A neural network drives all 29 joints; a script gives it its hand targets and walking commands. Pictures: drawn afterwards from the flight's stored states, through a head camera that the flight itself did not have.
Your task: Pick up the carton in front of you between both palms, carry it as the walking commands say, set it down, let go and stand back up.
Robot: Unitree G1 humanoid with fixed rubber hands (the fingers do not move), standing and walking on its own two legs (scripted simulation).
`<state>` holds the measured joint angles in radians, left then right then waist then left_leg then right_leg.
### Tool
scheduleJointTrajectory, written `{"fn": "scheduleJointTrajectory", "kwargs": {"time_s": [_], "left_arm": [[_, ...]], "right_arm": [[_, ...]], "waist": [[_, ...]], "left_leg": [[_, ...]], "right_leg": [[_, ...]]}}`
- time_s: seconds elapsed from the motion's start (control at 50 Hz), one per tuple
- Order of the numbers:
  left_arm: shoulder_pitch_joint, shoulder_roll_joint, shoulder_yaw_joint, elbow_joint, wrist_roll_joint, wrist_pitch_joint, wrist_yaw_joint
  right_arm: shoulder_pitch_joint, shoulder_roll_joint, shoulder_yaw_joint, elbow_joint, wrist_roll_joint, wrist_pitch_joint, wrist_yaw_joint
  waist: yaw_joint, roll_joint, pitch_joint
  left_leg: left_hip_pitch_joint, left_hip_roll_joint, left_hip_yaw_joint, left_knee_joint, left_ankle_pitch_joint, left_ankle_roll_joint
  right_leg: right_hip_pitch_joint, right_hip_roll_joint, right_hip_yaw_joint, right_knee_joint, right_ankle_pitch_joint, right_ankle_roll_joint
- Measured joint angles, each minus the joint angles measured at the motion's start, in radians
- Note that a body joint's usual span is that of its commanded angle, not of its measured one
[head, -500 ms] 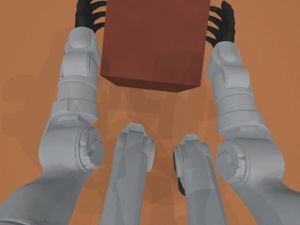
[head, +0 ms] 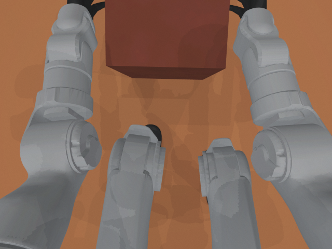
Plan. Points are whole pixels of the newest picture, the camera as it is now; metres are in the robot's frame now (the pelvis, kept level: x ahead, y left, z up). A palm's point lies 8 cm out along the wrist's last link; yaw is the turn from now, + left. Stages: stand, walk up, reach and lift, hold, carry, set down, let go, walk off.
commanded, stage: set down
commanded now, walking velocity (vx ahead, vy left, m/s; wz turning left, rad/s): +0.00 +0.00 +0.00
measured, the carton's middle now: (167, 29) +0.53 +0.11 -0.26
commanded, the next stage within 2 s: none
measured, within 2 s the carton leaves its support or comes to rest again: rests again in 0.78 s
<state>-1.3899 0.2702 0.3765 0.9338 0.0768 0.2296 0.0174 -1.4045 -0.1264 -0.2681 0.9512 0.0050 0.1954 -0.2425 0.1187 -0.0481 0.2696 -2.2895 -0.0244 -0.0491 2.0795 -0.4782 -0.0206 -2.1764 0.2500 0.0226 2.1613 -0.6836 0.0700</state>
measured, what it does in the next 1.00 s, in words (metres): stands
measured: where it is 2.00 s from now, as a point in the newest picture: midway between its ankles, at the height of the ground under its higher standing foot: (179, 177)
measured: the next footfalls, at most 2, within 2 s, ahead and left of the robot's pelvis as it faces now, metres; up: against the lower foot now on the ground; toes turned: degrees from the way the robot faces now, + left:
none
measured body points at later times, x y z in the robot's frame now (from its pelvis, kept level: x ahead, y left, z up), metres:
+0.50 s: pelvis -0.01 +0.00 -0.01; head +0.35 +0.04 +0.25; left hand +0.53 +0.26 -0.16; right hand +0.57 -0.04 -0.17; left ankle +0.13 +0.12 -0.36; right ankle +0.09 -0.11 -0.36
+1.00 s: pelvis -0.01 +0.00 -0.01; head +0.37 +0.04 +0.21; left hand +0.50 +0.28 -0.22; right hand +0.56 -0.07 -0.22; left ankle +0.13 +0.12 -0.36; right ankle +0.09 -0.11 -0.36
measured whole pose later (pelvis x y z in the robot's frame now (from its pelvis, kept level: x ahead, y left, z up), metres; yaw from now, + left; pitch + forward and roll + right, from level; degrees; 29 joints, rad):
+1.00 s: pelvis -0.01 +0.00 -0.01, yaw +0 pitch +34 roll -1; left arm -1.45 0.39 0.38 1.17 0.03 0.06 -0.01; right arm -1.47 -0.23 -0.20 1.05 0.01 0.11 -0.13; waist 0.10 -0.03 0.47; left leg -2.25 0.02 -0.02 2.14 -0.49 0.01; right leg -2.14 0.18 0.00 2.23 -0.69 0.05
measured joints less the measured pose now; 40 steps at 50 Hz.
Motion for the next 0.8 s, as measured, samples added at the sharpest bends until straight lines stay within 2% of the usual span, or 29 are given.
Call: {"fn": "scheduleJointTrajectory", "kwargs": {"time_s": [0.28,0.48,0.6,0.8], "left_arm": [[-0.034,0.028,0.075,0.029,0.07,-0.005,-0.084],[-0.063,0.039,0.107,0.052,0.103,-0.018,-0.126],[-0.077,0.042,0.133,0.058,0.119,-0.029,-0.14],[-0.08,0.058,0.137,0.096,0.109,-0.056,-0.139]], "right_arm": [[-0.046,0.011,-0.072,0.019,-0.073,0.004,0.078],[-0.078,0.01,-0.12,0.038,-0.124,-0.006,0.131],[-0.094,0.011,-0.15,0.042,-0.157,-0.018,0.154],[-0.095,0.003,-0.144,0.06,-0.162,-0.04,0.183]], "waist": [[-0.006,-0.018,0.055],[-0.01,-0.015,0.08],[-0.014,-0.012,0.09],[-0.023,0.0,0.101]], "left_leg": [[0.017,0.016,0.0,0.01,0.01,-0.006],[0.02,0.023,0.007,0.017,0.014,0.001],[0.019,0.027,0.014,0.021,0.012,0.007],[0.013,0.031,0.024,0.043,-0.002,0.019]], "right_leg": [[0.0,-0.012,-0.016,0.014,0.025,-0.02],[0.002,-0.026,-0.019,0.023,0.029,-0.024],[0.002,-0.036,-0.019,0.029,0.027,-0.025],[0.003,-0.049,-0.018,0.048,0.008,-0.023]]}}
